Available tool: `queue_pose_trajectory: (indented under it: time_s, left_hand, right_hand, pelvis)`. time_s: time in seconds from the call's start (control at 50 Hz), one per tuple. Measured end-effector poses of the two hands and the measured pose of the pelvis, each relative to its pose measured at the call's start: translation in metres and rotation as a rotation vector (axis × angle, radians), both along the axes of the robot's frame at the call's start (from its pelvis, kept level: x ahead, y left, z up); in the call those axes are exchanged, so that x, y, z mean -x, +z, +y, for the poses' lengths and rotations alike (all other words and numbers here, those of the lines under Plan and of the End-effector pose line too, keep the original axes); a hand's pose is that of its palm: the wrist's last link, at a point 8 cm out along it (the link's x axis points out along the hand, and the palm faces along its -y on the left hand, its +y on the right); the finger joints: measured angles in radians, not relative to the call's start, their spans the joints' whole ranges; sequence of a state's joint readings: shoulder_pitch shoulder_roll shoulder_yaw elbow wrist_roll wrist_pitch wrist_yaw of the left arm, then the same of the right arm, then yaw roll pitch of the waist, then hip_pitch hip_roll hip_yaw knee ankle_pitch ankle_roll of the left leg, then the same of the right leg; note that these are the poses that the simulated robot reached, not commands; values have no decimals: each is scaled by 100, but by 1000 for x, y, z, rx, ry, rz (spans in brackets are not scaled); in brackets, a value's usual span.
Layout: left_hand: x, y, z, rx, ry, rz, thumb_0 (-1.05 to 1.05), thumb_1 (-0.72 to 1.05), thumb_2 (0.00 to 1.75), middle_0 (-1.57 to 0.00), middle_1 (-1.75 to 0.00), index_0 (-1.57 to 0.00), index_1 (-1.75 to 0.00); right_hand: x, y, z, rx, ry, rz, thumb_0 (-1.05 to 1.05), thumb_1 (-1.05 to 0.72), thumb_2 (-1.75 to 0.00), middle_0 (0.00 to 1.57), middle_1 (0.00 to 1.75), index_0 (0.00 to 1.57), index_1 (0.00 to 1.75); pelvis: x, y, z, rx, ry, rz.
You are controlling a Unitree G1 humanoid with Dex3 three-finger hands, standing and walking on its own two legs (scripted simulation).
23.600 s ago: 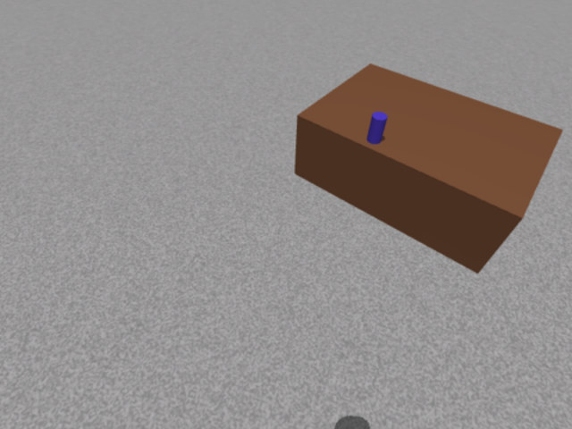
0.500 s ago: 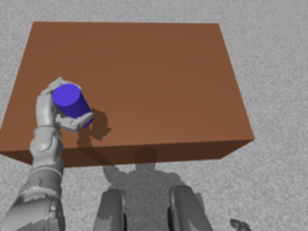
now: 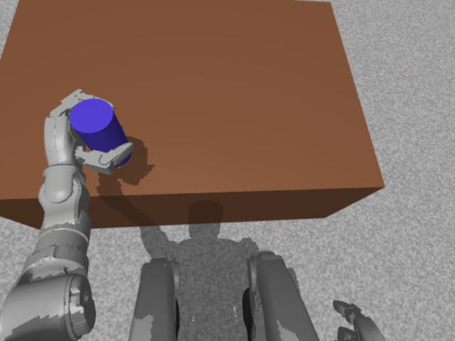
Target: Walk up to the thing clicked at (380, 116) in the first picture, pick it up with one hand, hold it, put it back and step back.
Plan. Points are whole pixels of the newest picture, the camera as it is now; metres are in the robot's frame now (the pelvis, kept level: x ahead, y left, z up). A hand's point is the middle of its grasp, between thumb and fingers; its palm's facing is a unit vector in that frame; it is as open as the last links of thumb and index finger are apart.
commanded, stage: lower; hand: left
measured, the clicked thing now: (104, 136) +0.46 +0.19 +0.00
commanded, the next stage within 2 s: loosen in 1.44 s
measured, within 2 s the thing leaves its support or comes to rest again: rests again in 1.24 s
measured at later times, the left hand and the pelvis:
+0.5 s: hand (115, 153) +0.46 +0.20 -0.08, palm faces +0.11 -0.99 -0.05, open 9.3 cm; pelvis -0.02 -0.01 -0.07, yaw -1 degrees
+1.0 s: hand (121, 161) +0.47 +0.20 -0.12, palm faces +0.10 -0.99 -0.07, open 9.3 cm; pelvis -0.03 -0.01 -0.11, yaw -1 degrees
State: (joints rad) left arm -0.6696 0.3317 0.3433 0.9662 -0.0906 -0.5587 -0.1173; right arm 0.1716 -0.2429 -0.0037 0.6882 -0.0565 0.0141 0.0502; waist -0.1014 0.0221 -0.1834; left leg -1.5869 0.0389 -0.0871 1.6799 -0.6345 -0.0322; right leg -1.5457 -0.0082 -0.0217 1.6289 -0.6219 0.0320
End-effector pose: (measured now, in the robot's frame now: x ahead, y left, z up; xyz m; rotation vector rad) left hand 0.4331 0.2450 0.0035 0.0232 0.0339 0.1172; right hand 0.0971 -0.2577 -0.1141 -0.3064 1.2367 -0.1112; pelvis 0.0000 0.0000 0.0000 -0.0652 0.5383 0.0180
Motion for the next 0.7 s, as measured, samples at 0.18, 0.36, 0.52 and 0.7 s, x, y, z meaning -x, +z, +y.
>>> queue_pose_trajectory:
  time_s: [0.18,0.36,0.52,0.7]
  left_hand:
    - [-3,-23,1,-19,7,-12,-1,-40,108,-82,-116,-84,-115]
    - [-6,-57,3,-31,-2,4,-1,-40,108,-82,-117,-83,-116]
    - [-5,-81,4,-25,-5,-1,-1,-40,108,-82,-117,-83,-116]
    - [-11,-94,4,-29,-10,-1,-1,-40,108,-82,-117,-83,-116]
  right_hand:
    - [13,-20,-6,10,1,32,1,-93,-91,20,30,20,30]
    - [30,-49,-12,20,2,67,1,-93,-91,20,30,20,30]
    - [40,-71,-12,27,-6,86,1,-93,-91,20,30,20,30]
    - [42,-89,-10,24,-7,93,1,-93,-91,20,30,20,30]
  pelvis:
    - [6,-21,-4,-3,-4,20]
    - [14,-50,-6,-3,-12,43]
    - [19,-72,-5,-2,-14,54]
    - [20,-89,-5,0,-14,61]
